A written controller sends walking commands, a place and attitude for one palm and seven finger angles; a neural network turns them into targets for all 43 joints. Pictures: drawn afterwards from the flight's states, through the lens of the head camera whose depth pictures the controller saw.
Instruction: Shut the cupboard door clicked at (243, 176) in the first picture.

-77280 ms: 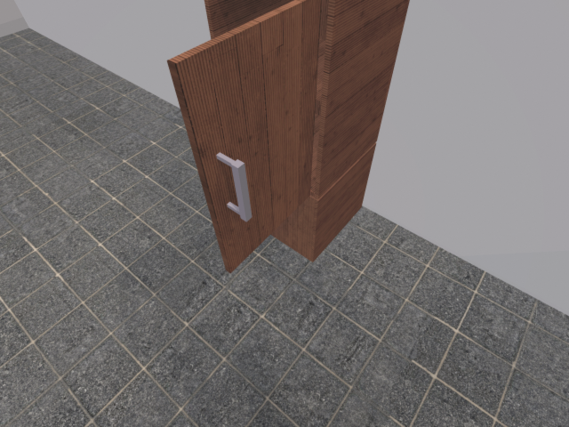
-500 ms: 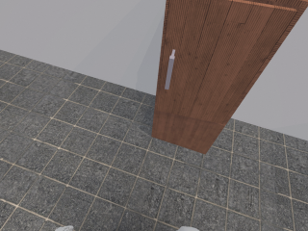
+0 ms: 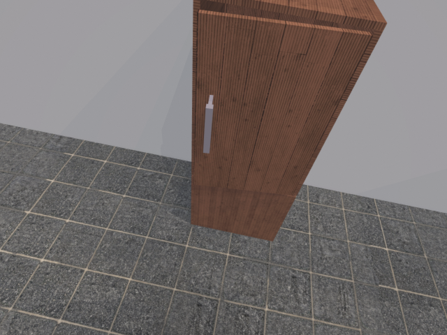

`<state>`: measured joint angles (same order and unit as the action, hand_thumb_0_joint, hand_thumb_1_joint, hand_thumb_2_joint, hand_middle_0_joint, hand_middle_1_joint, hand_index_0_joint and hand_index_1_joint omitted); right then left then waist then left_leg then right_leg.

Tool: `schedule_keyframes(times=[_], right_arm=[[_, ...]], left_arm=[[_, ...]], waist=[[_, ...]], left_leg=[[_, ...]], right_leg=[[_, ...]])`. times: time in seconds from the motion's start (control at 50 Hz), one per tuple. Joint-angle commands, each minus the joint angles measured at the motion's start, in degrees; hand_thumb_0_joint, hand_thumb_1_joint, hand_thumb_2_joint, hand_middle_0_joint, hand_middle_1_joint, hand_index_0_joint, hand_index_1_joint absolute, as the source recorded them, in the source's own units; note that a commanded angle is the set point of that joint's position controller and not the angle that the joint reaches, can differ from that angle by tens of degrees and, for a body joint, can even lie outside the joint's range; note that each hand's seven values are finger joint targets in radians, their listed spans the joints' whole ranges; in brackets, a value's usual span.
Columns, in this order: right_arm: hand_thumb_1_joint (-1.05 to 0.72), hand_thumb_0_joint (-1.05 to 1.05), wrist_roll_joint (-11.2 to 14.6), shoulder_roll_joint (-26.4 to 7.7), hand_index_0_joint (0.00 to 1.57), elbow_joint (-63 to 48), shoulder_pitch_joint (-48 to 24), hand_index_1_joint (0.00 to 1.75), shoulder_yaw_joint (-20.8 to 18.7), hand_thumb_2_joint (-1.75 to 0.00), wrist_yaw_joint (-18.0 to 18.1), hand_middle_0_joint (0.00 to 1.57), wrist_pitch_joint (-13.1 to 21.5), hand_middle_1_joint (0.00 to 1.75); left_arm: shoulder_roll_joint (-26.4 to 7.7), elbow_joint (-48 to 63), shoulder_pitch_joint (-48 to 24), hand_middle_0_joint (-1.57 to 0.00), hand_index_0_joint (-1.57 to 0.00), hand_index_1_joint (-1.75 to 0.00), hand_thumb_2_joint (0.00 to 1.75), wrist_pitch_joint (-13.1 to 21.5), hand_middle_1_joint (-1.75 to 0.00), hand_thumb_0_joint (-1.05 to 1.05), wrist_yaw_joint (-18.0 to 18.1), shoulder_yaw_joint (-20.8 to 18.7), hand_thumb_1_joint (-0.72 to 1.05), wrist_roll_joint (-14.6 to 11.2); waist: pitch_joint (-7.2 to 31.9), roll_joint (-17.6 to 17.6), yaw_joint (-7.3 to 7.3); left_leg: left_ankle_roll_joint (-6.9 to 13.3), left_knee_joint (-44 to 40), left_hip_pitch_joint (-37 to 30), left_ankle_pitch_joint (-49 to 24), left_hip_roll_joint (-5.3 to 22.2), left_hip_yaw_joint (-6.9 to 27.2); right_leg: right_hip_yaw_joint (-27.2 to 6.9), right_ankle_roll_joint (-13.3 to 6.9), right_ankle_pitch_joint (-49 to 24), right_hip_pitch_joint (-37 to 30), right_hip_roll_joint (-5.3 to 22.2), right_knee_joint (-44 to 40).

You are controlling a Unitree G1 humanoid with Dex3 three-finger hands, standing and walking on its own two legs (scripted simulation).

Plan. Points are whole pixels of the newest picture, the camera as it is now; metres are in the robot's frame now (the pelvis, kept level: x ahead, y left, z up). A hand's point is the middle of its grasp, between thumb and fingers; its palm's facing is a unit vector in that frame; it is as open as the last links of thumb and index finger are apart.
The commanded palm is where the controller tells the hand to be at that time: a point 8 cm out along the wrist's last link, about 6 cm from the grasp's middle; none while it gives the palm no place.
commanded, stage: take the last steps up to it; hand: left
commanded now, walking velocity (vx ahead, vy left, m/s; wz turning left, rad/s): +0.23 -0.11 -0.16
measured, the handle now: (208, 125) +0.64 +0.06 -0.02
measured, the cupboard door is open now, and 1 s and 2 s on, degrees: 7 7 7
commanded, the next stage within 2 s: come to a stop and stand still in 0.30 s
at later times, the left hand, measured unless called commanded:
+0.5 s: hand (181, 292) +0.24 +0.09 -0.16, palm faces -0.11 -0.97 -0.20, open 7.4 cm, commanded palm none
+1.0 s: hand (147, 315) +0.19 +0.16 -0.18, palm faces +0.03 -0.97 -0.22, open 7.4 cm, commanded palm none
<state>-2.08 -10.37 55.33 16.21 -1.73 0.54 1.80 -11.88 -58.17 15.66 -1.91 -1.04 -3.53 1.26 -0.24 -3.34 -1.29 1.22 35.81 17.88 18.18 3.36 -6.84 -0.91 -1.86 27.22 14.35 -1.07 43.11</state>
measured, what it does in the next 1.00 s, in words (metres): walks ahead: right foot, then left foot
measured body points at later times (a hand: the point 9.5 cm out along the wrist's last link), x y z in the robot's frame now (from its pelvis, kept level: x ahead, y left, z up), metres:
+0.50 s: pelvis +0.14 -0.08 +0.00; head +0.19 -0.10 +0.45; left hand +0.25 +0.14 -0.14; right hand +0.06 -0.30 -0.16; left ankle +0.03 +0.07 -0.67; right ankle +0.17 -0.17 -0.73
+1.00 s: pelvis +0.15 -0.04 +0.00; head +0.18 -0.02 +0.45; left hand +0.19 +0.21 -0.16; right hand +0.24 -0.29 -0.13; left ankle +0.15 +0.08 -0.73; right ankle +0.17 -0.17 -0.72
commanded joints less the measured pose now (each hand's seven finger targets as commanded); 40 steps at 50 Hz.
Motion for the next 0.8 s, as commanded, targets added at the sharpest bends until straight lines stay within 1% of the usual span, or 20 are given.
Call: schedule_keyframes(times=[0.0, 0.04, 0.06, 0.12, 0.22, 0.28, 0.3, 0.32, 0.34, 0.36, 0.38, 0.4, 0.42, 0.44, 0.48, 0.52, 0.58, 0.6, 0.66, 0.78], right_arm=[[-0.90, 0.00, -0.3, -11.3, 0.20, -0.6, 9.8, 0.30, -1.7, -0.90, 2.1, 0.20, 0.6, 0.30], [-0.90, 0.00, -0.2, -9.0, 0.20, -0.9, 6.7, 0.30, -0.9, -0.90, 2.2, 0.20, 1.3, 0.30], [-0.90, 0.00, 0.0, -9.0, 0.20, -0.5, 7.1, 0.30, -0.8, -0.90, 2.3, 0.20, 1.6, 0.30], [-0.90, 0.00, 0.3, -8.6, 0.20, 0.9, 9.1, 0.30, -0.8, -0.90, 2.3, 0.20, 1.8, 0.30], [-0.90, 0.00, 0.0, -8.4, 0.20, 2.9, 11.2, 0.30, -1.6, -0.90, 1.7, 0.20, 1.2, 0.30], [-0.90, 0.00, -0.1, -9.1, 0.20, 3.6, 10.8, 0.30, -2.2, -0.90, 1.6, 0.20, 0.7, 0.30], [-0.90, 0.00, -0.1, -9.1, 0.20, 3.8, 10.5, 0.30, -2.3, -0.90, 1.6, 0.20, 0.5, 0.30], [-0.90, 0.00, 0.1, -9.6, 0.20, 3.7, 9.0, 0.30, -2.4, -0.90, 1.6, 0.20, 0.4, 0.30], [-0.90, 0.00, 0.5, -9.7, 0.20, 3.6, 8.0, 0.30, -2.5, -0.90, 1.5, 0.20, 0.2, 0.30], [-0.90, 0.00, 1.1, -8.7, 0.20, 3.6, 7.6, 0.30, -2.4, -0.90, 1.1, 0.20, 0.4, 0.30], [-0.90, 0.00, 1.8, -4.9, 0.20, 2.9, 8.2, 0.30, -1.8, -0.90, 0.5, 0.20, 0.5, 0.30], [-0.90, 0.00, 2.1, -3.1, 0.20, 1.2, 8.0, 0.30, -1.1, -0.90, 0.8, 0.20, -0.3, 0.30], [-0.90, 0.00, 2.0, -3.1, 0.20, 2.0, 7.6, 0.30, -1.1, -0.90, 1.2, 0.20, -1.1, 0.30], [-0.90, 0.00, 1.9, -1.7, 0.20, 3.0, 7.6, 0.30, -0.9, -0.90, 1.3, 0.20, -1.4, 0.30], [-0.90, 0.00, 2.1, -2.1, 0.20, 4.3, 7.0, 0.30, -0.6, -0.90, 1.5, 0.20, -2.1, 0.30], [-0.90, 0.00, 2.3, -1.4, 0.20, 4.3, 6.2, 0.30, -0.7, -0.90, 1.4, 0.20, -3.3, 0.30], [-0.90, 0.00, 1.7, -3.0, 0.20, 3.0, 3.1, 0.30, -1.3, -0.90, 0.9, 0.20, -4.7, 0.30], [-0.90, 0.00, 1.6, -3.4, 0.20, 2.5, 2.0, 0.30, -1.6, -0.90, 0.9, 0.20, -4.9, 0.30], [-0.90, 0.00, 1.3, -5.1, 0.20, 0.6, -1.7, 0.30, -2.2, -0.90, 0.6, 0.20, -5.5, 0.30], [-0.90, 0.00, 1.6, -5.2, 0.20, -2.3, -6.3, 0.30, -2.4, -0.90, 0.0, 0.20, -5.4, 0.30]], left_arm=[[-5.5, 6.8, -6.7, -0.20, -0.20, -0.30, 0.90, 1.7, -0.30, 0.00, -1.1, -1.5, 0.90, 0.9], [-4.2, 5.1, -4.4, -0.20, -0.20, -0.30, 0.90, 1.4, -0.30, 0.00, -1.6, -1.6, 0.90, 0.8], [-3.5, 4.5, -3.4, -0.20, -0.20, -0.30, 0.90, 1.2, -0.30, 0.00, -1.6, -1.3, 0.90, 0.5], [-2.0, 3.9, -3.1, -0.20, -0.20, -0.30, 0.90, 0.8, -0.30, 0.00, -1.4, -0.8, 0.90, 0.3], [-0.9, 5.8, -9.2, -0.20, -0.20, -0.30, 0.90, 1.0, -0.30, 0.00, -1.5, 0.1, 0.90, 0.2], [-1.2, 5.7, -10.2, -0.20, -0.20, -0.30, 0.90, 1.5, -0.30, 0.00, -1.4, 0.1, 0.90, 0.1], [-1.9, 5.6, -9.7, -0.20, -0.20, -0.30, 0.90, 1.8, -0.30, 0.00, -1.3, 0.0, 0.90, 0.1], [-2.1, 4.6, -6.2, -0.20, -0.20, -0.30, 0.90, 2.0, -0.30, 0.00, -1.2, -0.2, 0.90, 0.1], [-3.2, 2.5, -0.5, -0.20, -0.20, -0.30, 0.90, 2.4, -0.30, 0.00, -1.1, -0.7, 0.90, 0.2], [-5.9, 0.3, 5.9, -0.20, -0.20, -0.30, 0.90, 3.1, -0.30, 0.00, -0.7, -1.4, 0.90, 0.4], [-11.1, -1.7, 12.6, -0.20, -0.20, -0.30, 0.90, 3.9, -0.30, 0.00, 0.2, -2.6, 0.90, 0.8], [-13.1, -2.1, 13.0, -0.20, -0.20, -0.30, 0.90, 4.0, -0.30, 0.00, 1.0, -2.6, 0.90, -0.3], [-11.1, -0.8, 7.6, -0.20, -0.20, -0.30, 0.90, 3.9, -0.30, 0.00, 1.8, -1.6, 0.90, -0.6], [-8.5, 0.1, 2.6, -0.20, -0.20, -0.30, 0.90, 4.2, -0.30, 0.00, 2.2, -0.9, 0.90, -0.2], [-6.0, 1.1, -1.6, -0.20, -0.20, -0.30, 0.90, 4.1, -0.30, 0.00, 2.8, 0.2, 0.90, -0.3], [-6.0, 1.8, -3.1, -0.20, -0.20, -0.30, 0.90, 3.6, -0.30, 0.00, 3.3, 0.0, 0.90, -0.1], [-6.3, 1.8, -2.1, -0.20, -0.20, -0.30, 0.90, 3.2, -0.30, 0.00, 3.5, -0.6, 0.90, -0.1], [-6.6, 1.6, -1.7, -0.20, -0.20, -0.30, 0.90, 3.0, -0.30, 0.00, 3.6, -0.7, 0.90, -0.1], [-7.3, 2.3, -2.3, -0.20, -0.20, -0.30, 0.90, 2.7, -0.30, 0.00, 3.9, -1.3, 0.90, 0.0], [-8.7, 4.5, -3.4, -0.20, -0.20, -0.30, 0.90, 2.0, -0.30, 0.00, 3.7, -1.9, 0.90, 0.7]], waist=[[-6.2, 14.8, -2.53], [-7.0, 12.1, -0.23], [-5.5, 11.0, 0.09], [-3.1, 10.3, 0.32], [-4.7, 12.2, -1.47], [-4.6, 13.5, -1.99], [-4.7, 13.8, -1.73], [-2.5, 13.6, 0.25], [0.0, 10.9, 2.81], [3.9, 5.6, 5.79], [8.9, -7.7, 8.15], [8.9, -10.8, 6.65], [4.1, -2.9, 4.66], [3.2, -4.9, 2.50], [3.9, -2.2, 0.83], [4.3, -0.4, 0.44], [4.3, -2.5, 1.55], [4.4, -1.8, 1.89], [3.5, -3.5, 2.09], [1.9, -6.0, 2.02]], left_leg=[[5.1, -27.0, -9.4, 6.7, 20.8, 27.5], [3.5, -26.0, -8.4, -6.0, 16.8, 16.2], [3.5, -24.8, -10.1, -12.6, 15.7, 12.3], [3.6, -23.0, -14.1, -24.6, 14.0, 5.4], [5.1, -21.7, -15.2, -26.8, 14.6, 1.8], [5.2, -19.0, -15.1, -27.0, 15.2, 1.8], [5.0, -17.4, -13.8, -28.1, 15.4, 2.2], [4.4, -14.7, -13.3, -29.6, 15.2, 1.3], [3.0, -9.0, -11.2, -29.4, 13.4, -0.3], [1.1, 0.1, -5.4, -24.9, 9.8, -2.2], [-1.3, 14.9, 5.8, -2.9, 2.0, -5.9], [-1.8, 27.5, 8.8, 19.8, -1.9, -0.5], [-1.7, 29.8, 8.4, 18.1, 0.5, 5.1], [-2.2, 29.8, 8.7, 14.0, 1.6, 6.4], [-2.9, 26.5, 4.4, 10.4, 2.2, 8.0], [-3.3, 22.2, 2.4, 9.2, 0.9, 7.4], [-4.4, 21.7, 5.6, 7.3, -1.2, 7.4], [-4.6, 22.5, 6.6, 6.8, -1.6, 7.7], [-5.2, 24.7, 9.6, 6.2, -1.9, 9.1], [-4.7, 17.2, 5.7, 6.6, -2.2, 8.3]], right_leg=[[-2.6, -0.4, -4.2, 24.4, 3.9, 24.4], [-2.1, 0.9, -10.1, 22.7, 4.1, 24.2], [-1.4, 1.4, -11.5, 22.1, 3.9, 23.4], [0.4, 2.2, -14.9, 22.4, 3.7, 20.8], [4.0, 2.3, -16.4, 20.3, 4.9, 4.9], [6.1, 1.2, -14.5, 14.8, 3.6, -3.7], [6.6, 0.7, -13.6, 11.3, 3.0, -6.4], [7.0, 0.2, -15.4, 6.1, 2.1, -9.4], [8.1, -0.2, -19.0, -2.5, 0.7, -13.4], [5.0, -1.2, -21.7, -13.8, 2.5, -16.6], [-10.8, -5.7, -26.1, -24.4, 15.3, -20.3], [-21.0, -10.7, -37.7, -20.8, 24.3, -25.5], [-17.3, -11.8, -39.7, -13.5, 24.2, -26.5], [-14.6, -10.4, -50.4, -11.1, 21.9, -24.9], [-7.7, -9.1, -62.8, -7.0, 19.8, -22.0], [-4.3, -8.6, -62.8, -4.9, 19.0, -21.8], [-4.7, -8.6, -63.2, -7.5, 19.2, -22.2], [-5.3, -9.1, -63.3, -8.4, 19.8, -22.1], [-5.7, -10.1, -61.3, -8.9, 20.9, -22.4], [-5.1, -10.2, -50.5, -4.9, 19.9, -22.8]])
